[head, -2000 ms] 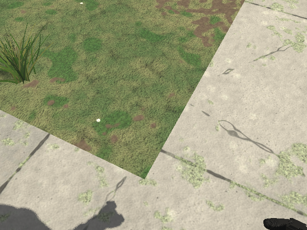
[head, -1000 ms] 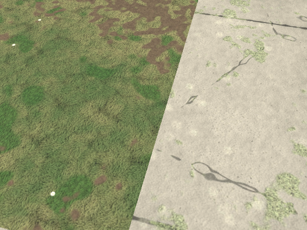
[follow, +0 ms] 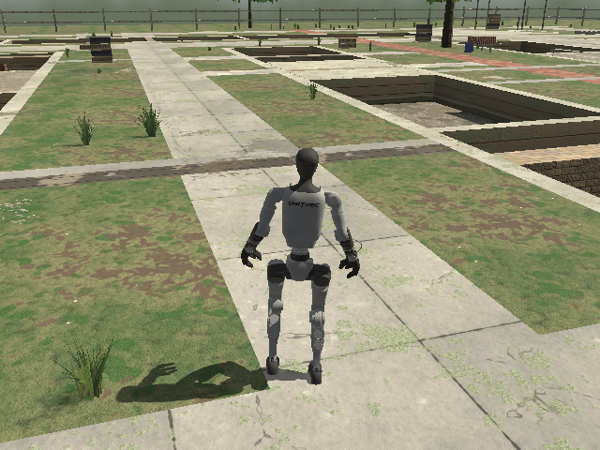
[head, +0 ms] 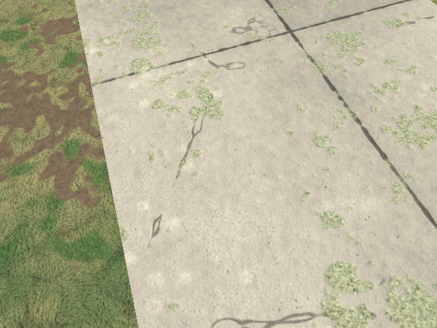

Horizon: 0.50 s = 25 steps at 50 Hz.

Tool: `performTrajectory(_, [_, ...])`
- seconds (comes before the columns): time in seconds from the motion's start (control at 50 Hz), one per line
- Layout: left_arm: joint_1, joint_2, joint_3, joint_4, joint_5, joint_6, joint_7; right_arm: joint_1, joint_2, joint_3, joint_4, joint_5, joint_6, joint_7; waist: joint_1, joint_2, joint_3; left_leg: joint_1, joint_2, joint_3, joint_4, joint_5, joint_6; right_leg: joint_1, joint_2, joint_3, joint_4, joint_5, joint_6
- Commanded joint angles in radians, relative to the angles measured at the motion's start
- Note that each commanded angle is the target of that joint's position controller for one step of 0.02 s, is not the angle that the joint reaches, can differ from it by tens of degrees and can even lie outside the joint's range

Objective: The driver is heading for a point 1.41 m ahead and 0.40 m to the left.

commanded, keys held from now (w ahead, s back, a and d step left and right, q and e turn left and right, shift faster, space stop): no key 1.00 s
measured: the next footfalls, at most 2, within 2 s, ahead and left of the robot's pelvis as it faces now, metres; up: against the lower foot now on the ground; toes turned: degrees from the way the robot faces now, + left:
left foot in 0.24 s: +0.06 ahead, +0.15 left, +0.00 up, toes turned -2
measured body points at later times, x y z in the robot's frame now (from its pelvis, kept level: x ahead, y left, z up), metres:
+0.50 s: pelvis +0.02 +0.02 +0.00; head +0.03 +0.03 +0.44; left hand +0.16 +0.28 -0.12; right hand +0.14 -0.24 -0.12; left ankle +0.02 +0.15 -0.74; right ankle +0.02 -0.09 -0.74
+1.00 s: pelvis +0.03 +0.04 +0.00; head +0.03 +0.04 +0.45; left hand +0.11 +0.30 -0.14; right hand +0.09 -0.23 -0.14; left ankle +0.02 +0.15 -0.74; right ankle +0.02 -0.09 -0.74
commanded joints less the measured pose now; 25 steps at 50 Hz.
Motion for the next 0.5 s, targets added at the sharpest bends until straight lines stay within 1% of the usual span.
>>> performTrajectory(0.02, [-0.045, 0.123, 0.027, -0.066, 0.005, -0.02, 0.012, 0.022, -0.066, -0.015, -0.046, 0.008, -0.007, -0.002, -0.015, -0.164, -0.174, -0.011, 0.015, -0.042, -0.01, 0.073, -0.018, 0.174, -0.223, 0.186, -0.136, 0.475, -0.182])
performTrajectory(0.08, [-0.042, 0.123, 0.026, -0.048, 0.005, -0.017, 0.015, -0.007, -0.032, 0.004, -0.052, 0.005, -0.005, 0.002, 0.008, -0.171, -0.156, 0.059, 0.025, -0.044, -0.214, 0.083, -0.02, 0.176, -0.216, 0.189, -0.133, 0.385, -0.178])
performTrajectory(0.12, [-0.039, 0.133, 0.028, -0.034, 0.008, -0.013, 0.01, -0.012, -0.036, 0.008, -0.053, 0.005, -0.005, 0.007, 0.023, -0.182, -0.141, 0.126, 0.022, -0.035, -0.305, 0.06, -0.015, 0.145, -0.222, 0.208, -0.135, 0.331, -0.19])
performTrajectory(0.16, [-0.039, 0.128, 0.024, -0.015, 0.007, -0.011, 0.002, -0.006, -0.047, 0.007, -0.051, 0.009, -0.006, 0.009, 0.029, -0.184, -0.124, 0.174, 0.015, -0.028, -0.382, 0.053, -0.008, 0.124, -0.226, 0.237, -0.131, 0.293, -0.195])
performTrajectory(0.18, [-0.046, 0.119, 0.02, -0.007, 0.004, -0.011, -0.001, 0.003, -0.044, 0.008, -0.047, 0.009, -0.008, 0.01, 0.023, -0.18, -0.117, 0.201, 0.012, -0.026, -0.44, 0.069, -0.001, 0.117, -0.222, 0.246, -0.123, 0.279, -0.189])
performTrajectory(0.2, [-0.061, 0.106, 0.013, 0.001, -0.002, -0.012, -0.003, 0.024, -0.034, 0.011, -0.039, 0.007, -0.012, 0.012, 0.003, -0.168, -0.113, 0.251, 0.007, -0.017, -0.539, 0.133, 0.01, 0.103, -0.207, 0.243, -0.106, 0.262, -0.172])
performTrajectory(0.22, [-0.06, 0.089, 0.007, 0.014, -0.008, -0.013, -0.004, 0.049, -0.024, 0.016, -0.028, -0.001, -0.018, 0.016, -0.021, -0.148, -0.109, 0.329, 0.005, -0.014, -0.684, 0.276, 0.026, 0.077, -0.184, 0.232, -0.095, 0.23, -0.139])
performTrajectory(0.24, [-0.028, 0.066, -0.002, 0.029, -0.001, -0.021, -0.005, 0.063, -0.045, 0.017, -0.026, -0.017, -0.024, 0.016, -0.013, -0.109, -0.128, 0.418, 0.049, -0.069, -0.722, 0.412, 0.047, 0.045, -0.149, 0.221, -0.083, 0.16, -0.087])
performTrajectory(0.26, [0.014, 0.059, -0.004, 0.032, 0.017, -0.031, -0.009, 0.067, -0.118, 0.004, -0.03, -0.024, -0.025, 0.01, 0.036, 0.013, -0.144, 0.468, 0.137, -0.142, -0.681, 0.593, 0.09, 0.008, -0.078, 0.159, -0.025, 0.057, -0.039])
performTrajectory(0.28, [0.032, 0.043, -0.004, 0.039, 0.021, -0.035, -0.01, 0.024, -0.105, 0.005, -0.014, -0.013, -0.026, 0.013, 0.069, 0.118, -0.142, 0.365, 0.144, -0.15, -0.679, 0.429, 0.145, 0.062, -0.019, 0.083, -0.046, -0.026, 0.004])
performTrajectory(0.3, [-0.02, 0.074, 0.0, 0.049, 0.025, -0.032, -0.007, -0.006, -0.048, 0.018, -0.029, -0.01, -0.03, 0.02, 0.032, 0.084, -0.109, 0.303, 0.114, -0.14, -0.703, 0.293, 0.139, 0.101, -0.02, 0.079, -0.042, -0.012, 0.024])
performTrajectory(0.32, [-0.057, 0.085, 0.007, 0.045, 0.018, -0.027, -0.004, -0.004, -0.038, 0.022, -0.022, -0.015, -0.035, 0.02, 0.017, 0.068, -0.096, 0.286, 0.094, -0.122, -0.708, 0.241, 0.115, 0.105, -0.021, 0.077, -0.031, 0.011, 0.021])
performTrajectory(0.34, [-0.065, 0.076, 0.006, 0.049, 0.013, -0.018, 0.001, -0.001, -0.043, 0.024, -0.017, -0.014, -0.042, 0.021, 0.013, 0.062, -0.084, 0.279, 0.079, -0.107, -0.705, 0.241, 0.098, 0.107, -0.027, 0.085, -0.029, 0.044, 0.013])
performTrajectory(0.38, [-0.049, 0.065, 0.007, 0.059, 0.012, -0.009, 0.004, 0.02, -0.038, 0.03, -0.002, -0.012, -0.054, 0.018, 0.009, 0.041, -0.078, 0.284, 0.069, -0.093, -0.696, 0.239, 0.085, 0.107, -0.034, 0.096, -0.038, 0.076, 0.006])
performTrajectory(0.44, [-0.035, 0.053, 0.008, 0.084, 0.009, -0.013, 0.006, 0.034, -0.033, 0.035, 0.013, -0.009, -0.053, 0.01, 0.0, 0.002, -0.074, 0.298, 0.059, -0.083, -0.683, 0.244, 0.086, 0.101, -0.035, 0.096, -0.043, 0.099, 0.008])
performTrajectory(0.5, [-0.023, 0.049, 0.011, 0.11, 0.007, -0.016, 0.009, 0.036, -0.031, 0.039, 0.026, -0.009, -0.05, 0.005, -0.003, -0.024, -0.071, 0.307, 0.052, -0.079, -0.679, 0.247, 0.089, 0.102, -0.035, 0.095, -0.047, 0.115, 0.017])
